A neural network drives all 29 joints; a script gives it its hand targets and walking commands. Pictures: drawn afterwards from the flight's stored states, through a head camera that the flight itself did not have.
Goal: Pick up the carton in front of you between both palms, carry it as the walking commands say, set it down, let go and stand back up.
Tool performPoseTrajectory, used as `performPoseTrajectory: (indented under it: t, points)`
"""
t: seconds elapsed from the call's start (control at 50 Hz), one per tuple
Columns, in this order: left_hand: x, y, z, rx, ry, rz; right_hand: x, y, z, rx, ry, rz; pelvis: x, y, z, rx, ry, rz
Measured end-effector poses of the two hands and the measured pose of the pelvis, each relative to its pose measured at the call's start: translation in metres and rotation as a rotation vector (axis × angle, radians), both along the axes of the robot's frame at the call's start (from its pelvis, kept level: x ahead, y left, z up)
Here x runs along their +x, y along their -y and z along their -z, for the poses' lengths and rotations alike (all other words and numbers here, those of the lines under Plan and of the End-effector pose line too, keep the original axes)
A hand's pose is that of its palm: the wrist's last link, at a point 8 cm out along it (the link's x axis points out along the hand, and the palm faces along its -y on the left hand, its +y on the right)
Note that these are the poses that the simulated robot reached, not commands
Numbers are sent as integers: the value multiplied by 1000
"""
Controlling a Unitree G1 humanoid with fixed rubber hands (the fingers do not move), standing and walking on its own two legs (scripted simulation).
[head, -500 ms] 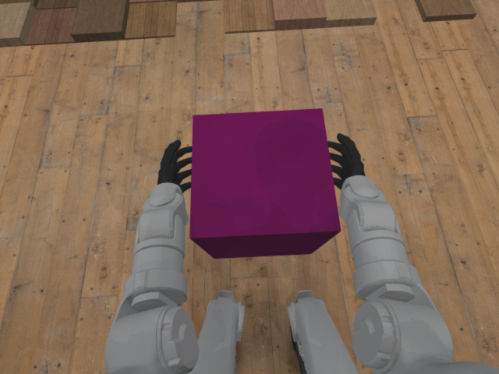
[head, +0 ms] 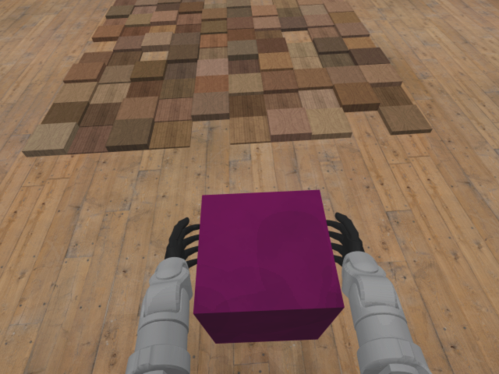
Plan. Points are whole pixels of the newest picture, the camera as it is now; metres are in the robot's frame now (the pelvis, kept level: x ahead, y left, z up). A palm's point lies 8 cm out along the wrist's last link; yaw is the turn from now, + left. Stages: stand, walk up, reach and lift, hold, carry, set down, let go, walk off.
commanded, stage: reach and lift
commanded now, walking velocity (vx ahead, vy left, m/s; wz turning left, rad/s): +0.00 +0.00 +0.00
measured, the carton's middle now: (263, 272) +0.32 +0.00 -0.08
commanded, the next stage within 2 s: hold in 1.16 s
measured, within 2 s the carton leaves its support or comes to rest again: neither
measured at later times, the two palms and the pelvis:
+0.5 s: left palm (168, 260) +0.29 +0.15 +0.05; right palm (366, 254) +0.29 -0.15 +0.05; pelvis -0.01 +0.00 +0.02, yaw +0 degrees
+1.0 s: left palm (168, 252) +0.29 +0.15 +0.06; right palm (366, 246) +0.29 -0.15 +0.06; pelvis +0.01 +0.00 +0.03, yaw +0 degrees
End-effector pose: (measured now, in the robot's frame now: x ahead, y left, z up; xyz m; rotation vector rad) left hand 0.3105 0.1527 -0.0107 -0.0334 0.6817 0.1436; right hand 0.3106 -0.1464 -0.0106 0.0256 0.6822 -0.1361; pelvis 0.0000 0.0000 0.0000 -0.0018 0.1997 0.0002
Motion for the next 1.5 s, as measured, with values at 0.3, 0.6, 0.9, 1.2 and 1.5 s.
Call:
performPoseTrajectory:
  t: [0.3, 0.6, 0.9, 1.2, 1.5]
  points:
    - [-21, 3, -55, 39, -5, 33, -23, 3, -55, -34, -4, -26, -1, 0, -22, 2, 234, 0]
    - [-21, 2, -61, 30, 4, 21, -21, 3, -60, -28, 5, -22, -10, 1, -22, 3, 261, -1]
    - [-16, 3, -67, 53, 0, 37, -16, 3, -67, -50, 0, -36, 4, 0, -27, 3, 267, 0]
    - [-18, 2, -75, 57, 5, 39, -18, 3, -75, -55, 6, -39, 8, 0, -28, 3, 286, -2]
    - [-26, 2, -87, 48, 9, 30, -26, 3, -87, -46, 9, -33, -1, 0, -28, 2, 323, -1]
